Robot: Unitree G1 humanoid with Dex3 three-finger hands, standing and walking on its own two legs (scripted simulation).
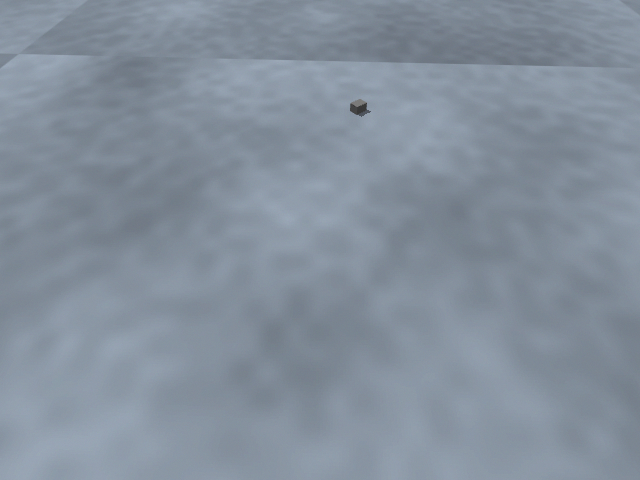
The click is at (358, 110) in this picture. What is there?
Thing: small box
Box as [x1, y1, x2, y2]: [350, 99, 366, 114]
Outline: 366,102 358,99 350,103 350,110 357,114 365,110
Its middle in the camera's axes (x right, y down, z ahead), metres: +0.21 -0.77 +2.34
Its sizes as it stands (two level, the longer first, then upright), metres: 0.079 0.059 0.051
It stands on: the floor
